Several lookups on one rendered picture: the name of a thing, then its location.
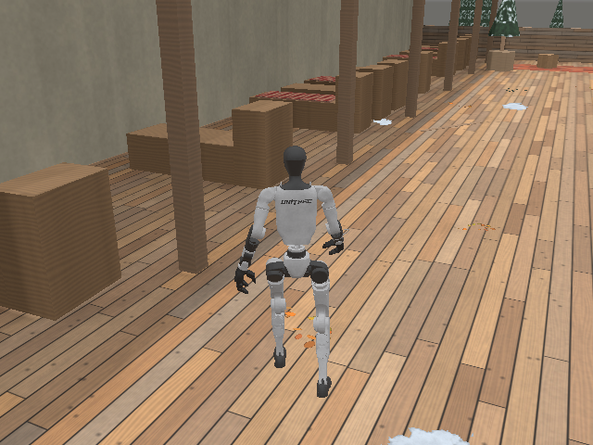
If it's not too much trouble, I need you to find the humanoid robot head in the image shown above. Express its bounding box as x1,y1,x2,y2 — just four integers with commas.
280,146,311,190

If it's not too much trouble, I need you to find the left robot hand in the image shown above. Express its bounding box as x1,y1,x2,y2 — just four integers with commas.
234,267,256,294

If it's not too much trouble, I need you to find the left robot forearm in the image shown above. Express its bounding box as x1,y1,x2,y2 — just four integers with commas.
238,224,259,271

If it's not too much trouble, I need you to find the right robot forearm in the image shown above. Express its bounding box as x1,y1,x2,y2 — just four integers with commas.
331,220,344,245

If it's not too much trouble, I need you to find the right robot hand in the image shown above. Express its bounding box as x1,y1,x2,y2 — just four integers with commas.
322,239,344,255

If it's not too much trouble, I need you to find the robot left thigh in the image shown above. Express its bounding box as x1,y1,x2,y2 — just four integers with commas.
266,258,286,314

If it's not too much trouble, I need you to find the right robot upper arm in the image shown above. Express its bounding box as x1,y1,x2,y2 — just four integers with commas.
314,185,341,235

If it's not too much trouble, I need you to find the left robot upper arm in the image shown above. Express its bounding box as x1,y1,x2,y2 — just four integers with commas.
251,186,276,239

